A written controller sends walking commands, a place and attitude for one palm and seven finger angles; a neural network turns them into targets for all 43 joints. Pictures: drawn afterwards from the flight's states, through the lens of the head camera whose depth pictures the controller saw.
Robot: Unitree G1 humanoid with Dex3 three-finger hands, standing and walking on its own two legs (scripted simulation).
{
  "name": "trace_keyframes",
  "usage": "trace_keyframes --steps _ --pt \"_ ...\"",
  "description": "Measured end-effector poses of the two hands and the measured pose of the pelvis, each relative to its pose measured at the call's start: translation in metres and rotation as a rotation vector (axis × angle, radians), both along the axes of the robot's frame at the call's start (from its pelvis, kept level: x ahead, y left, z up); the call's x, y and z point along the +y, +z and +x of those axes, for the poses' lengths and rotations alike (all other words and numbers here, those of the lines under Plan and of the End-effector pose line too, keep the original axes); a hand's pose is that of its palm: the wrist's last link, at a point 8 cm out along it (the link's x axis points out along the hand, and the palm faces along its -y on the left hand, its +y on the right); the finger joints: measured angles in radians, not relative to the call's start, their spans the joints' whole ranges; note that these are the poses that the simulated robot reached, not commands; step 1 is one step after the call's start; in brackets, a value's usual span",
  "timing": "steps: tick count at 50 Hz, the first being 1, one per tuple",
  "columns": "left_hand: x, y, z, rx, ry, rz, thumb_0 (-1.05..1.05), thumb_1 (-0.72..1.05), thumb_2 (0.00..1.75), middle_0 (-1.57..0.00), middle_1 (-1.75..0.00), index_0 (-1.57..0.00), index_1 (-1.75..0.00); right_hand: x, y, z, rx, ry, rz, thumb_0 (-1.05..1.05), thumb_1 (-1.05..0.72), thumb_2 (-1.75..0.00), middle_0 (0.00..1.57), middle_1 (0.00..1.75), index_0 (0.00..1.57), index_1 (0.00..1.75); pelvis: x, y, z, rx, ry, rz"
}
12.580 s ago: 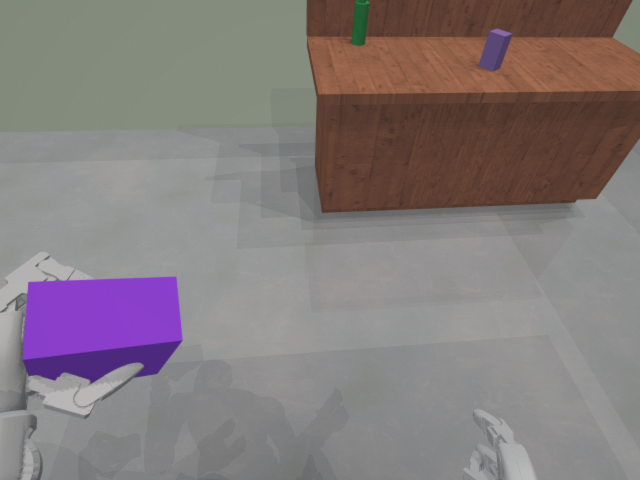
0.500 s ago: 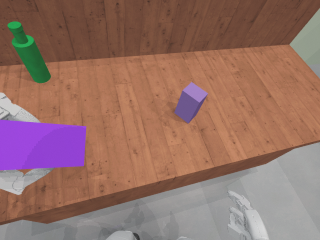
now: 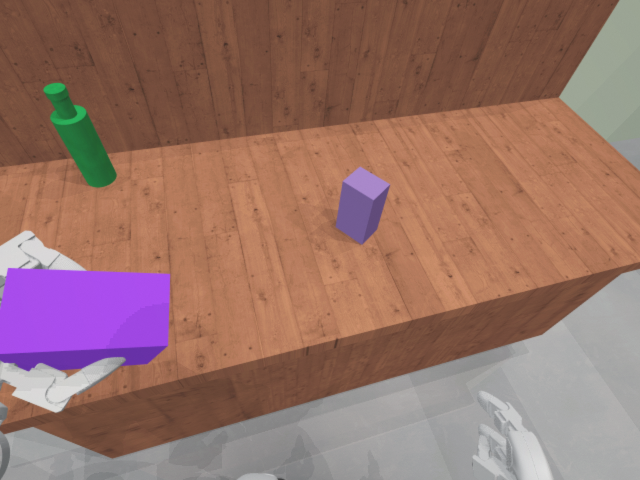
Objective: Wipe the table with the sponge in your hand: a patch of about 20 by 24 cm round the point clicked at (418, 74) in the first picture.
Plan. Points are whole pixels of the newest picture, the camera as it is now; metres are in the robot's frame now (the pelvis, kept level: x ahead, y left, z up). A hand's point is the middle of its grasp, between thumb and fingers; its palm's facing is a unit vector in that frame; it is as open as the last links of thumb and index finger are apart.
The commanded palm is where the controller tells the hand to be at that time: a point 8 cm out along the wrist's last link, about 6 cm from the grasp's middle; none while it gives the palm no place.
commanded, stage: come to a stop and stand still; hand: left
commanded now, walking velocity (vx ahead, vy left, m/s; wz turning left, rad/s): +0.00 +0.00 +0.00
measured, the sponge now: (113, 325) +0.22 +0.22 +0.13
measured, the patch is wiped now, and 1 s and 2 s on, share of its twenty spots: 0.00 0.00 0.00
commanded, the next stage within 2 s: look again from close up in 0.94 s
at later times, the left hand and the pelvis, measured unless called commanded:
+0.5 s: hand out of the picture +0.25 +0.29 +0.22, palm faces +0.48 -0.78 -0.41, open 10.0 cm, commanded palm +0.17 +0.29 +0.18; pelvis +0.00 +0.01 -0.01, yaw -2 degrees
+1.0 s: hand (48, 262) +0.27 +0.29 +0.15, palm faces +0.35 -0.82 -0.45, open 10.0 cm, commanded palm +0.20 +0.31 +0.18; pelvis +0.04 +0.03 +0.00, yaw -1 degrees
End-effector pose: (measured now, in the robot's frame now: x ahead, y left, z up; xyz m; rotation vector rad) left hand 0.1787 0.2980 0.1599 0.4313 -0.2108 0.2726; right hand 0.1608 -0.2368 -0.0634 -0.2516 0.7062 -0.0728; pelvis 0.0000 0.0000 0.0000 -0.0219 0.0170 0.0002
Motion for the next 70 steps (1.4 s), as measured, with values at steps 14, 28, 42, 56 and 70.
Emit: trace_keyframes --steps 14,28,42,56,70 --pt "-0.002 0.004 -0.006 -0.017 -0.039 0.020 -0.01 -0.49 1.02 -0.75 -1.35 -0.75 -1.35 0.007 0.003 -0.007 -0.034 -0.010 0.009 0.01 -0.91 -0.90 0.20 0.30 0.21 0.30 0.001 -0.001 -0.007 -0.005 0.004 -0.003" --pt "0.024 0.043 0.039 -0.269 0.005 0.123 -0.01 -0.49 1.02 -0.75 -1.35 -0.75 -1.35 0.034 0.001 -0.001 -0.018 0.050 0.005 0.01 -0.91 -0.90 0.21 0.30 0.21 0.30 0.018 -0.005 0.008 0.010 -0.051 0.002" --pt "0.036 0.007 0.053 -0.079 -0.030 0.154 -0.01 -0.49 1.02 -0.75 -1.35 -0.76 -1.35 0.031 -0.007 0.012 0.139 0.047 -0.070 0.01 -0.91 -0.90 0.20 0.30 0.21 0.30 0.030 -0.005 0.038 0.042 -0.012 0.007" --pt "0.019 0.005 0.040 -0.045 -0.009 0.051 -0.01 -0.49 1.03 -0.75 -1.35 -0.76 -1.34 0.046 0.002 0.042 -0.008 0.062 0.023 0.01 -0.91 -0.90 0.21 0.30 0.21 0.30 0.021 -0.002 0.028 0.020 -0.012 0.009" --pt "0.008 0.006 0.005 -0.036 0.040 -0.018 -0.01 -0.49 1.03 -0.75 -1.35 -0.76 -1.34 0.015 0.004 0.009 -0.035 0.001 0.013 0.01 -0.91 -0.90 0.20 0.30 0.21 0.30 0.007 0.002 0.005 -0.004 -0.006 0.001"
